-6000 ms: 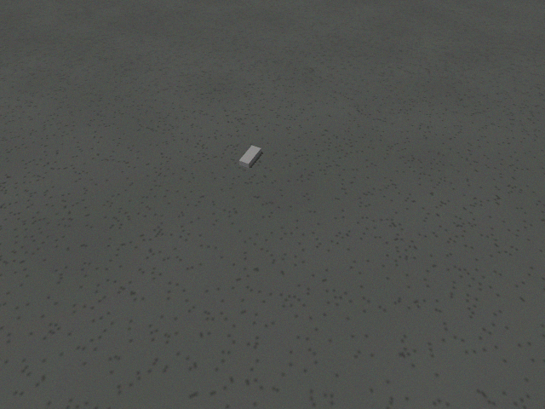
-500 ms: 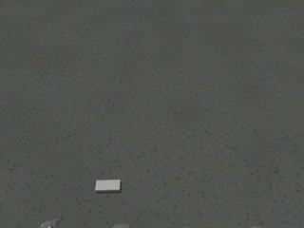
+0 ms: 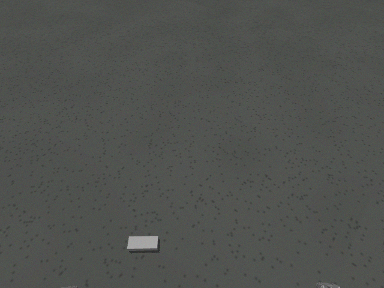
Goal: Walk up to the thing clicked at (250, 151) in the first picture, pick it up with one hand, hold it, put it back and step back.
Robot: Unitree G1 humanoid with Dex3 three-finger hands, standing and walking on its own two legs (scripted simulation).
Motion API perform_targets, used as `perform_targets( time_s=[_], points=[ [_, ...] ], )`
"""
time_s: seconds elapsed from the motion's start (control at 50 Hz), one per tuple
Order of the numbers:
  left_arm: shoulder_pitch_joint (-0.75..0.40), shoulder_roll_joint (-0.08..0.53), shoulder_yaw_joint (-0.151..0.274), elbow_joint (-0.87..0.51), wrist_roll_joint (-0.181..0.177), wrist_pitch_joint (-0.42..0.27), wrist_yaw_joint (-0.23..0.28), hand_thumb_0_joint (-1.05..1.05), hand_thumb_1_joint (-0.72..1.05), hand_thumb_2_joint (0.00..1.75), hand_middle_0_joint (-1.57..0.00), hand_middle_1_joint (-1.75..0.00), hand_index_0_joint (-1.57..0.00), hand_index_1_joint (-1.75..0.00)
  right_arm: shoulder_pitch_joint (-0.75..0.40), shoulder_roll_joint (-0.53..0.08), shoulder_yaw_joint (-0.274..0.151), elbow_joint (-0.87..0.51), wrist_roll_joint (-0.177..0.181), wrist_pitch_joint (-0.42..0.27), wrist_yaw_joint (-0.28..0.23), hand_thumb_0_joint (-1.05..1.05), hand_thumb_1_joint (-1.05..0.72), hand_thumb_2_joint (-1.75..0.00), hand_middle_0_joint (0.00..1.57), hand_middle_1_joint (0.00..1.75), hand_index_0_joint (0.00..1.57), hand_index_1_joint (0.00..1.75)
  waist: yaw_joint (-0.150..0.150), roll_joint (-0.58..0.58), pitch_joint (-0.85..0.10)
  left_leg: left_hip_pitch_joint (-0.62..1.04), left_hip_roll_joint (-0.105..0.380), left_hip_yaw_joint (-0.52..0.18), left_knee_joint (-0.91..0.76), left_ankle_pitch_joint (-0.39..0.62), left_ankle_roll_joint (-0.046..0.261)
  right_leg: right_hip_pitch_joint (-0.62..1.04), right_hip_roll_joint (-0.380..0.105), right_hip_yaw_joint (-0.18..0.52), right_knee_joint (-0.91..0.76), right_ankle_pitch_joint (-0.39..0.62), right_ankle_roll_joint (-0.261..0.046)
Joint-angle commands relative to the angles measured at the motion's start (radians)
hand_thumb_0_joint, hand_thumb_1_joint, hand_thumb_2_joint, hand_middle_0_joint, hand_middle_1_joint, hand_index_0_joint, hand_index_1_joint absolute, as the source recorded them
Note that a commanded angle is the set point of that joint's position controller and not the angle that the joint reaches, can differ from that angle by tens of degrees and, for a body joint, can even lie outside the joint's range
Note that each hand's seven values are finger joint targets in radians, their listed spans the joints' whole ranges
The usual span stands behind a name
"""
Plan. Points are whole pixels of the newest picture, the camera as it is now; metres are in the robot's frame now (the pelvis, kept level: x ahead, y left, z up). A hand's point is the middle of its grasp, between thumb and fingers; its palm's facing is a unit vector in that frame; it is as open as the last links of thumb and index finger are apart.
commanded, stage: walk up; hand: left
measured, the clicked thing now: (143, 243) +0.45 +0.27 -0.76
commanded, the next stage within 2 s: stand in 0.46 s
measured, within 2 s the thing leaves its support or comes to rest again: neither
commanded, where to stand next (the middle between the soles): +0.05 +0.04 m, yaw +0 degrees
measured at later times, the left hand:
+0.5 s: hand out of the picture +0.09 +0.25 -0.16, palm faces +0.01 -0.94 -0.34, open 7.4 cm
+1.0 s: hand out of the picture +0.10 +0.25 -0.16, palm faces -0.01 -0.94 -0.33, open 7.4 cm
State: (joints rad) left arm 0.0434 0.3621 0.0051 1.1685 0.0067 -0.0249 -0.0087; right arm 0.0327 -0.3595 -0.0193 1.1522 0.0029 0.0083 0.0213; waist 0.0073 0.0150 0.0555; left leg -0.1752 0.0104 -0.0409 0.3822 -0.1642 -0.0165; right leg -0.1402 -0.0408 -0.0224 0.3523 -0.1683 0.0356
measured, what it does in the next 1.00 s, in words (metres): stands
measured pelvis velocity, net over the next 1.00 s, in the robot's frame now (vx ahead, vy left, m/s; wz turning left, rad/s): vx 0.02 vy -0.01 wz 0.00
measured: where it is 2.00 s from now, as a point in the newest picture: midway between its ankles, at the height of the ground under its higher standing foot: outside the picture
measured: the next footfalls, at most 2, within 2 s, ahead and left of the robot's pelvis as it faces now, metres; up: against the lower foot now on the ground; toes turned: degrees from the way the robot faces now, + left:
none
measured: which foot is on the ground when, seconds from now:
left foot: down 0.00-1.00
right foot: down 0.00-1.00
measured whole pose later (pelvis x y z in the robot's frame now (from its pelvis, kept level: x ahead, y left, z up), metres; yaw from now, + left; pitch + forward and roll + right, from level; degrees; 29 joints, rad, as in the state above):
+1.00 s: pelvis +0.02 -0.01 +0.00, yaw +0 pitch -2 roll +0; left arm 0.09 0.35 0.02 1.14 0.01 -0.01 -0.02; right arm 0.07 -0.34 -0.01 1.13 -0.01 -0.01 0.01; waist 0.01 0.00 0.06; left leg -0.14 0.02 -0.04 0.33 -0.17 -0.03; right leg -0.11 -0.03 -0.02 0.32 -0.18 0.03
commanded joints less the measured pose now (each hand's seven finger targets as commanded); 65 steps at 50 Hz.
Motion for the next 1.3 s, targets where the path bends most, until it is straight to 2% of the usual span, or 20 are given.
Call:
perform_targets(
  time_s=[0.0, 0.06, 0.1, 0.2, 0.22, 0.3, 0.42, 0.44, 0.5, 0.56, 0.66, 0.76, 0.78, 0.82, 0.96, 1.28],
  points=[
    [-0.068, 0.223, 0.045, -0.062, 0.002, -0.02, 0.017, 0.0, 0.9, 0.9, -0.2, -0.3, -0.2, -0.3, -0.032, -0.219, -0.037, -0.046, -0.005, -0.018, -0.011, 0.0, -0.9, -0.9, 0.2, 0.3, 0.2, 0.3, -0.011, -0.016, -0.081, 0.014, 0.092, -0.083, -0.095, -0.013, 0.032, 0.0, -0.102, 0.082, -0.086, -0.045, -0.043],
    [-0.056, 0.216, 0.047, -0.057, 0.003, -0.018, 0.015, 0.0, 0.9, 0.9, -0.2, -0.3, -0.2, -0.3, -0.038, -0.215, -0.034, -0.049, -0.007, -0.021, -0.012, 0.0, -0.9, -0.9, 0.2, 0.3, 0.2, 0.3, -0.004, -0.001, -0.075, -0.016, 0.1, -0.101, -0.116, -0.046, 0.035, 0.017, -0.091, 0.071, -0.08, -0.058, -0.043],
    [-0.039, 0.217, 0.047, -0.059, 0.004, -0.019, 0.015, 0.0, 0.9, 0.9, -0.2, -0.3, -0.2, -0.3, -0.041, -0.217, -0.034, -0.053, -0.007, -0.023, -0.012, 0.0, -0.9, -0.9, 0.2, 0.3, 0.2, 0.3, 0.002, 0.007, -0.08, -0.007, 0.102, -0.1, -0.116, -0.031, 0.037, 0.02, -0.093, 0.07, -0.081, -0.04, -0.042],
    [-0.045, 0.214, 0.049, -0.058, 0.003, -0.019, 0.016, 0.0, 0.9, 0.9, -0.2, -0.3, -0.2, -0.3, -0.02, -0.209, -0.036, -0.05, -0.008, -0.024, -0.014, 0.0, -0.9, -0.9, 0.2, 0.3, 0.2, 0.3, -0.007, 0.003, -0.093, -0.009, 0.098, -0.099, -0.106, 0.034, 0.033, 0.045, -0.094, 0.066, -0.078, -0.001, -0.042],
    [-0.041, 0.214, 0.049, -0.062, 0.003, -0.018, 0.016, 0.0, 0.9, 0.9, -0.2, -0.3, -0.2, -0.3, -0.02, -0.216, -0.037, -0.051, -0.008, -0.023, -0.015, 0.0, -0.9, -0.9, 0.2, 0.3, 0.2, 0.3, -0.007, 0.01, -0.089, -0.01, 0.096, -0.098, -0.108, 0.015, 0.034, 0.044, -0.094, 0.065, -0.077, 0.005, -0.04],
    [-0.031, 0.213, 0.051, -0.06, 0.003, -0.02, 0.018, 0.0, 0.9, 0.9, -0.2, -0.3, -0.2, -0.3, -0.008, -0.203, -0.035, -0.052, -0.005, -0.023, -0.015, 0.0, -0.9, -0.9, 0.2, 0.3, 0.2, 0.3, -0.007, -0.012, -0.112, 0.02, 0.096, -0.088, -0.077, 0.113, 0.036, 0.053, -0.1, 0.067, -0.084, 0.035, -0.04],
    [-0.03, 0.208, 0.05, -0.063, 0.001, -0.019, 0.022, 0.0, 0.9, 0.9, -0.2, -0.3, -0.2, -0.3, 0.002, -0.205, -0.038, -0.051, -0.004, -0.018, -0.018, 0.0, -0.9, -0.9, 0.2, 0.3, 0.2, 0.3, -0.01, -0.012, -0.131, 0.049, 0.098, -0.08, -0.062, 0.19, 0.036, 0.074, -0.104, 0.056, -0.077, 0.105, -0.038],
    [-0.006, 0.196, 0.049, -0.058, -0.001, -0.013, 0.02, 0.0, 0.9, 0.9, -0.2, -0.3, -0.2, -0.3, -0.004, -0.184, -0.028, -0.058, -0.012, -0.026, -0.02, 0.0, -0.9, -0.9, 0.2, 0.3, 0.2, 0.3, -0.006, -0.043, -0.116, 0.053, 0.109, -0.089, -0.072, 0.18, 0.033, 0.058, -0.095, 0.065, -0.071, 0.114, -0.034],
    [-0.008, 0.196, 0.051, -0.065, -0.001, -0.007, 0.017, 0.0, 0.9, 0.9, -0.2, -0.3, -0.2, -0.3, -0.002, -0.201, -0.029, -0.059, -0.013, -0.032, -0.023, 0.0, -0.9, -0.9, 0.2, 0.3, 0.2, 0.3, -0.006, -0.011, -0.098, 0.035, 0.109, -0.085, -0.086, 0.162, 0.027, 0.064, -0.096, 0.067, -0.07, 0.098, -0.033],
    [-0.001, 0.199, 0.053, -0.066, -0.002, -0.006, 0.016, 0.0, 0.9, 0.9, -0.2, -0.3, -0.2, -0.3, -0.001, -0.193, -0.025, -0.067, -0.012, -0.032, -0.023, 0.0, -0.9, -0.9, 0.2, 0.3, 0.2, 0.3, -0.005, -0.003, -0.091, 0.023, 0.106, -0.083, -0.096, 0.14, 0.026, 0.072, -0.094, 0.069, -0.073, 0.084, -0.033],
    [-0.001, 0.201, 0.053, -0.08, 0.002, -0.006, 0.014, 0.0, 0.9, 0.9, -0.2, -0.3, -0.2, -0.3, -0.01, -0.199, -0.027, -0.079, -0.012, -0.039, -0.025, 0.0, -0.9, -0.9, 0.2, 0.3, 0.2, 0.3, -0.005, 0.004, -0.105, 0.053, 0.112, -0.076, -0.088, 0.175, 0.023, 0.067, -0.097, 0.071, -0.071, 0.115, -0.038],
    [-0.002, 0.204, 0.053, -0.082, 0.002, -0.004, 0.012, 0.0, 0.9, 0.9, -0.2, -0.3, -0.2, -0.3, -0.008, -0.195, -0.024, -0.08, -0.011, -0.037, -0.026, 0.0, -0.9, -0.9, 0.2, 0.3, 0.2, 0.3, -0.008, 0.002, -0.079, 0.023, 0.106, -0.08, -0.109, 0.108, 0.022, 0.064, -0.092, 0.072, -0.077, 0.062, -0.037],
    [0.001, 0.201, 0.054, -0.084, 0.003, -0.004, 0.012, 0.0, 0.9, 0.9, -0.2, -0.3, -0.2, -0.3, -0.017, -0.202, -0.028, -0.083, -0.013, -0.037, -0.025, 0.0, -0.9, -0.9, 0.2, 0.3, 0.2, 0.3, -0.002, -0.003, -0.086, 0.039, 0.108, -0.077, -0.099, 0.114, 0.024, 0.056, -0.093, 0.072, -0.079, 0.063, -0.038],
    [0.001, 0.201, 0.052, -0.084, 0.003, -0.004, 0.011, 0.0, 0.9, 0.9, -0.2, -0.3, -0.2, -0.3, -0.005, -0.196, -0.025, -0.083, -0.011, -0.036, -0.025, 0.0, -0.9, -0.9, 0.2, 0.3, 0.2, 0.3, -0.01, -0.008, -0.09, 0.038, 0.108, -0.074, -0.097, 0.107, 0.026, 0.064, -0.097, 0.075, -0.081, 0.069, -0.039],
    [0.013, 0.202, 0.052, -0.093, 0.001, -0.005, 0.011, 0.0, 0.9, 0.9, -0.2, -0.3, -0.2, -0.3, -0.003, -0.205, -0.024, -0.086, -0.012, -0.042, -0.027, 0.0, -0.9, -0.9, 0.2, 0.3, 0.2, 0.3, -0.005, 0.005, -0.113, 0.071, 0.111, -0.066, -0.088, 0.201, 0.023, 0.072, -0.097, 0.073, -0.069, 0.147, -0.04],
    [0.022, 0.205, 0.044, -0.092, 0.002, -0.005, 0.014, 0.0, 0.9, 0.9, -0.2, -0.3, -0.2, -0.3, 0.004, -0.211, -0.022, -0.081, -0.011, -0.036, -0.027, 0.0, -0.9, -0.9, 0.2, 0.3, 0.2, 0.3, -0.003, -0.008, -0.091, 0.067, 0.114, -0.067, -0.095, 0.159, 0.025, 0.069, -0.097, 0.073, -0.083, 0.11, -0.041]
  ],
)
